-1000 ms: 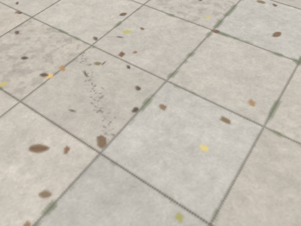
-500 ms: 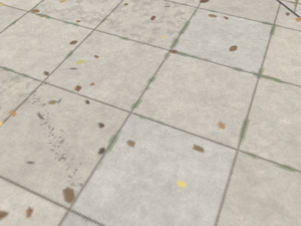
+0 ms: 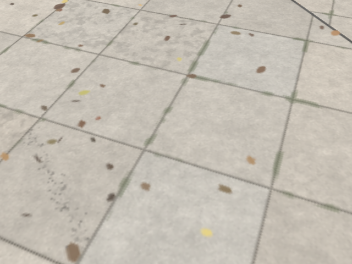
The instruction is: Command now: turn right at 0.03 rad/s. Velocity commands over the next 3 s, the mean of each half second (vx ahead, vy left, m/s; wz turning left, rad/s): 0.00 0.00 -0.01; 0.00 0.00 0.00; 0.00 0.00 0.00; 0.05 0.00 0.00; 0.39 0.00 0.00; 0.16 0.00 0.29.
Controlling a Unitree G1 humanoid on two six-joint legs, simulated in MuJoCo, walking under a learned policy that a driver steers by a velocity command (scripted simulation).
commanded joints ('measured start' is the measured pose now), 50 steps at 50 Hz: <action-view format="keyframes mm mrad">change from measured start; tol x2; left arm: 1 11 125 21 -23 -2 -14 5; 26 54 92 -4 105 -4 -11 8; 50 149 55 -21 147 -7 -15 13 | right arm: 1 -21 -102 -23 -25 3 -6 -6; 24 20 -99 -21 112 10 14 -30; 50 90 -61 -6 163 12 17 -35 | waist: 1 1 -42 -20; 50 6 -12 28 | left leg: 1 110 20 -12 -36 157 22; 12 127 21 -11 -39 199 17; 50 100 8 -11 -57 120 23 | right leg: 1 -99 -47 44 -129 175 -32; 12 -59 -30 16 -127 256 -32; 35 -88 -12 -13 -156 155 -23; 50 -102 -7 -26 -156 127 -19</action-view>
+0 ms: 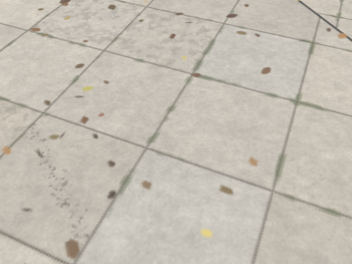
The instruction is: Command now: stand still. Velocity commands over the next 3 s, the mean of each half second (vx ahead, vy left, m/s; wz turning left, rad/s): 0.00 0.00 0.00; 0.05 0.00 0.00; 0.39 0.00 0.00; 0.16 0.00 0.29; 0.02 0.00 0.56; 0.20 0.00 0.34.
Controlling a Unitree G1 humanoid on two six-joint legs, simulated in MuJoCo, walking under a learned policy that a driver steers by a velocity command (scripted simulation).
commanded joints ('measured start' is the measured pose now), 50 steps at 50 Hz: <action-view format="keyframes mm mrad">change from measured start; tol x2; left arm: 1 79 92 14 -11 -1 -5 3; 43 195 41 9 2 -5 -8 8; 46 187 98 29 -21 -20 -4 18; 48 232 150 48 -26 -32 -20 16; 50 193 178 62 -45 -36 -36 11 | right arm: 1 32 -99 -13 -21 0 -6 -3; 45 116 -59 -8 -12 12 -6 -9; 50 27 -12 0 -79 24 -86 28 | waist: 1 0 -7 21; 42 2 -9 37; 43 3 -14 14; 46 15 -74 105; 49 47 -204 184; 50 31 -203 205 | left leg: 1 90 -1 13 -54 127 31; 42 78 -8 11 -41 131 37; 43 89 -22 27 -38 31 37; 45 16 -74 78 23 -288 48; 46 -51 -79 84 56 -376 57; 47 -113 -77 90 109 -368 62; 49 -199 -44 100 288 -215 71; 50 -218 -12 78 307 -212 91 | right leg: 1 -138 -14 5 -114 120 -11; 42 -153 -14 -8 -104 116 -6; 43 -144 -7 -15 -114 15 -11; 44 -160 -3 -9 -122 -134 -27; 46 -208 -51 73 -165 -427 -87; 48 -174 -192 269 -267 -540 -168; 49 -180 -276 376 -308 -532 -214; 50 -189 -314 417 -319 -491 -236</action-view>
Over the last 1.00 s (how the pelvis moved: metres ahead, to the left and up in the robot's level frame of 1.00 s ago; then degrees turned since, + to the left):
0.01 0.00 0.00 1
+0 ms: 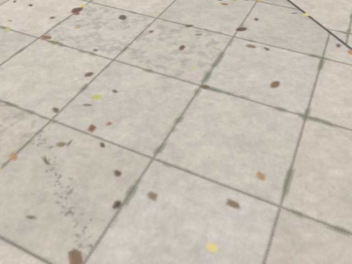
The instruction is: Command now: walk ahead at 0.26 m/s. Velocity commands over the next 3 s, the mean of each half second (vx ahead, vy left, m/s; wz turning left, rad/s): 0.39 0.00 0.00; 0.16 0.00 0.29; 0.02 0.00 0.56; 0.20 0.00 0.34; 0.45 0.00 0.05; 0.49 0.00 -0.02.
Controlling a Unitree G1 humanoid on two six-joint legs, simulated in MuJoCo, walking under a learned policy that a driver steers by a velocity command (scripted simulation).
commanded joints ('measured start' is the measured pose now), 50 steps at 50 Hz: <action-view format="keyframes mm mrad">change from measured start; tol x32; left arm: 1 16 179 41 -44 -7 -25 -2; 22 -527 101 19 -294 -7 -79 -83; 28 -6 340 102 -167 40 -83 -70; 50 -298 275 82 -202 22 12 8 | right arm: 1 -56 -36 -4 -79 16 -64 25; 5 383 -244 -80 36 14 -86 40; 29 383 -6 19 -78 -9 -71 22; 50 -158 -131 -79 -371 0 43 33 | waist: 1 -16 -181 259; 6 -147 298 42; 24 -37 101 155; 29 75 -291 -474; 50 10 -69 -19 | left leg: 1 -131 24 33 42 -41 49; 4 314 45 -77 -270 64 72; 6 466 397 -796 -567 -132 276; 12 356 205 -208 -564 314 142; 23 341 251 -65 -585 459 143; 26 367 202 -2 -242 1020 78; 27 246 150 20 -30 964 33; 29 -196 -121 -94 669 -231 -50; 50 -190 76 49 43 88 -38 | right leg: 1 -191 -285 385 -362 -341 -206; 8 -693 -48 86 755 43 -83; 24 -446 -27 -62 4 391 -66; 27 89 11 -67 -1 543 -132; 29 570 -456 643 -132 861 -383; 36 -181 -251 16 -304 844 -234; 50 61 -330 -97 -286 479 -220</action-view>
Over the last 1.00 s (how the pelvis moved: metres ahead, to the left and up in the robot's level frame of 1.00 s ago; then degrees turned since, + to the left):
0.02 0.01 -0.01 1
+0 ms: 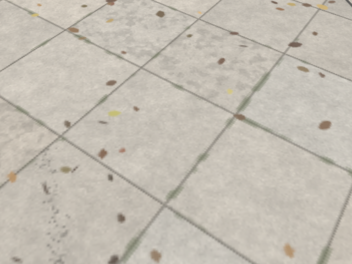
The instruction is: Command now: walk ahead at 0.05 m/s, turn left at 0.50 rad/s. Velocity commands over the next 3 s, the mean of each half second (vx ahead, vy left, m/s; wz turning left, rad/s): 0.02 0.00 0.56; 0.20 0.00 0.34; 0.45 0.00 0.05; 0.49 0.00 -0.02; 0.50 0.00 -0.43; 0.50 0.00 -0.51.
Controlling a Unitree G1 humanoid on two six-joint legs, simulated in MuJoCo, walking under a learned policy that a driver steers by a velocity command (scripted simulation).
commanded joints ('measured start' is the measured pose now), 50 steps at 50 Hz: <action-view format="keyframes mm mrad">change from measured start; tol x16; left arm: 1 17 185 46 -51 -11 18 6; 30 32 276 77 -132 19 -1 -30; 50 90 64 -6 -141 -13 -41 -70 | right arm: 1 -29 -71 -18 -96 5 -7 19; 6 132 -306 -88 -107 -16 -11 -4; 44 -82 -103 12 -247 5 -83 16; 50 267 -193 -26 -157 8 -88 2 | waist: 1 13 -97 -72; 4 -35 -88 -105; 6 -27 302 -173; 10 -17 53 -181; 28 39 149 -154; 30 -45 -254 -152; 44 68 -182 -13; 50 -120 29 -129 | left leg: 1 -2 -19 40 -72 -62 19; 4 171 -69 68 -325 130 78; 6 558 216 -378 -347 882 265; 7 592 324 -535 -366 916 426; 13 430 132 -290 -406 678 277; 27 323 51 -479 -342 387 210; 31 -121 -187 -200 253 -401 15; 38 -186 -99 -92 236 -59 -22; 48 350 -108 48 -348 55 62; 50 661 87 -220 -430 -28 134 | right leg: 1 137 -339 180 -53 284 -168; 5 25 -224 61 289 228 7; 7 -472 16 193 820 -536 121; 8 -505 -4 278 898 -485 107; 13 -429 -12 306 757 -218 106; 27 -124 56 318 136 -84 93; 31 114 -442 791 -48 396 -251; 36 73 -213 541 -156 -294 -132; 47 -51 -233 436 -132 -202 -139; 50 -309 -94 276 302 -178 -16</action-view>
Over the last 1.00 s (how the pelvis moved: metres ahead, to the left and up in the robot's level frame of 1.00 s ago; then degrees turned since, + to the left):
0.36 -0.04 0.01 10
